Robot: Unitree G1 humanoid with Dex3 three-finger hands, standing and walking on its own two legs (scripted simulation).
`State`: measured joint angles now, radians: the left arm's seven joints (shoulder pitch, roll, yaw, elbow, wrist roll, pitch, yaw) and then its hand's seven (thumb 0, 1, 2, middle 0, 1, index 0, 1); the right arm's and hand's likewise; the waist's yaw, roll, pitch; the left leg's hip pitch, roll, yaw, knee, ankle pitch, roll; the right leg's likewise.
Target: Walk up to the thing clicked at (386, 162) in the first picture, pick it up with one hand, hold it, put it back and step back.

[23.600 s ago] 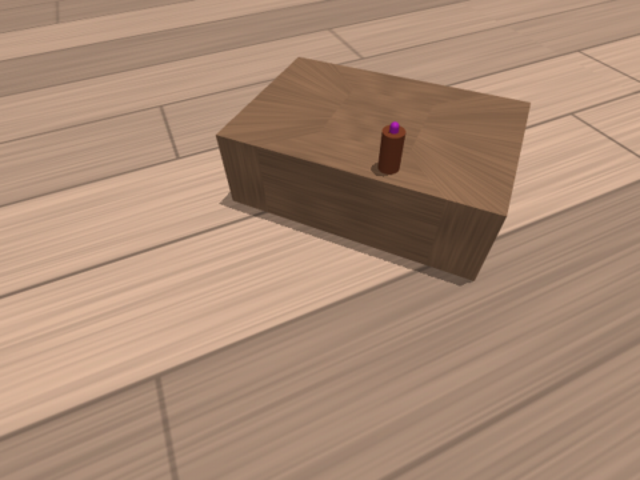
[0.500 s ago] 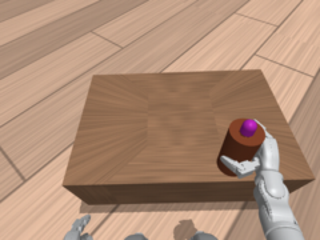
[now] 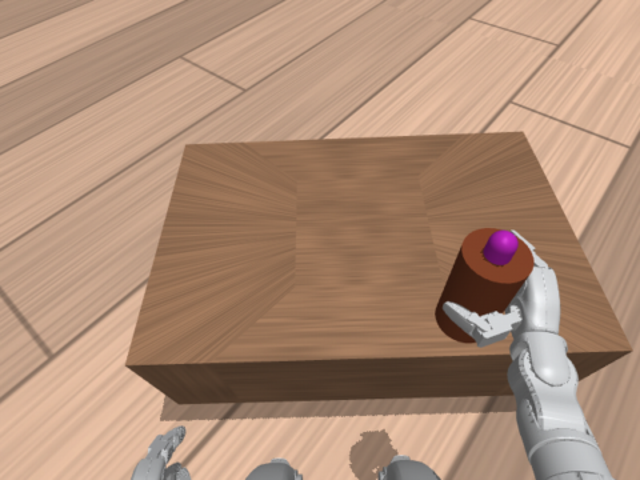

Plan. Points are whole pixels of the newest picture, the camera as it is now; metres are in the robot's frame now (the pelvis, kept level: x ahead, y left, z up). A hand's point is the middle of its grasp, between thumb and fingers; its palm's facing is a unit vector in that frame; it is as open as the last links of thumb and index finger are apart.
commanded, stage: crouch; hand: right
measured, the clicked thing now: (481, 282) +0.34 -0.17 +0.04
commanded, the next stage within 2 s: lower in 1.00 s
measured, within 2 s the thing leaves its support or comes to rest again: rests again in 1.62 s
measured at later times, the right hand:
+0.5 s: hand (455, 298) +0.40 -0.20 -0.12, palm faces +0.13 +0.99 -0.02, open 10.7 cm
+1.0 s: hand (446, 297) +0.43 -0.20 -0.19, palm faces +0.16 +0.99 -0.03, open 10.7 cm
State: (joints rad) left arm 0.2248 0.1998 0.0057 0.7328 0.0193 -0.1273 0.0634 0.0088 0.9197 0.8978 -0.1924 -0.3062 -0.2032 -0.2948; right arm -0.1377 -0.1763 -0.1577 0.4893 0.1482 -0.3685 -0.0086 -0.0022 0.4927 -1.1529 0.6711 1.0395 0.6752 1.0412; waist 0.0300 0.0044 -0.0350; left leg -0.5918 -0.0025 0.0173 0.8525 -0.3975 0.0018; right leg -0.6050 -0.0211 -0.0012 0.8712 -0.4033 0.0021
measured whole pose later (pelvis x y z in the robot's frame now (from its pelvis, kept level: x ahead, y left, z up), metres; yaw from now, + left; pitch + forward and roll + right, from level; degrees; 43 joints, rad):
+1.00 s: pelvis -0.04 +0.00 -0.18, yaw +2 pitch +33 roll +3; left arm 0.18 0.26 0.02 0.73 0.06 -0.07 0.00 0.00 0.91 0.89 -0.19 -0.30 -0.20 -0.29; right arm -0.67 -0.38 -0.40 0.94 0.10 -0.50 0.10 0.00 0.49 -1.15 0.67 1.04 0.68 1.04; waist 0.12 -0.01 -0.17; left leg -1.59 -0.01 0.05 1.64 -0.62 0.01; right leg -1.62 -0.03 0.04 1.68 -0.63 0.00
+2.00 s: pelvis -0.06 +0.00 -0.28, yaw +2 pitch +36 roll +3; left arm 0.16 0.28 0.02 0.70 0.07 -0.01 -0.01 0.00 0.93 0.86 -0.20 -0.30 -0.22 -0.28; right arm -0.78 -0.42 -0.44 0.94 0.09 -0.46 0.12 0.00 0.48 -1.04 0.73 0.94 0.74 0.94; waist 0.12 -0.01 -0.16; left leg -1.93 0.00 0.05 1.98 -0.67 0.00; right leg -1.96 -0.02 0.05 2.02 -0.68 0.00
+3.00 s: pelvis -0.05 +0.00 -0.21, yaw +3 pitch +34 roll +5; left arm 0.23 0.30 -0.03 0.65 0.01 0.05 0.00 0.00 0.91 0.88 -0.20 -0.30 -0.21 -0.29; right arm -0.95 -0.80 -0.54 1.15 0.00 -0.25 0.27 -0.01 0.57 -0.07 0.04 0.07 0.05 0.07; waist 0.15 -0.01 -0.14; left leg -1.70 -0.02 0.07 1.72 -0.61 0.00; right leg -1.74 -0.04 0.06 1.78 -0.64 0.00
